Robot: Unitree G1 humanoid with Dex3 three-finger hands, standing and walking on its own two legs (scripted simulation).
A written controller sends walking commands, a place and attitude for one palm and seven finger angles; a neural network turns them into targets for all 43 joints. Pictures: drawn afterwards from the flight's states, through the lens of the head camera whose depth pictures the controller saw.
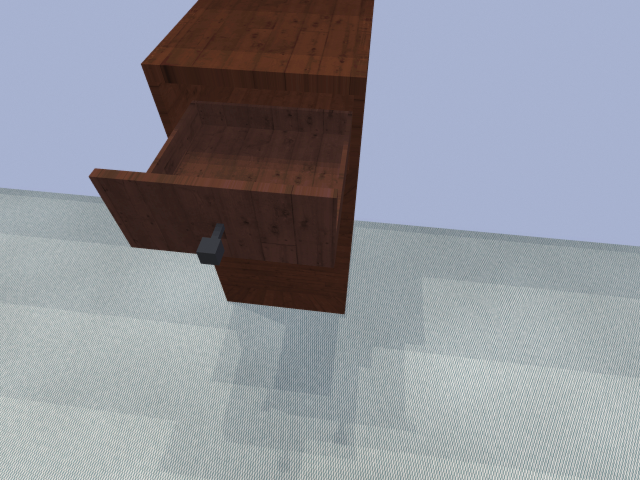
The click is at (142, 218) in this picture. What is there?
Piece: drawer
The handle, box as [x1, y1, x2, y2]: [196, 223, 224, 264]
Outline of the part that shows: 223,224 216,224 210,238 202,237 196,251 201,263 219,264 224,250 220,240 224,229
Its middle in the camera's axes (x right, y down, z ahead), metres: -0.18 +0.01 +0.63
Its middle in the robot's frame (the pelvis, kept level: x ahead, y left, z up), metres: +0.46 +0.20 -0.01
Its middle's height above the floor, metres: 0.77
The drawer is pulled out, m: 0.28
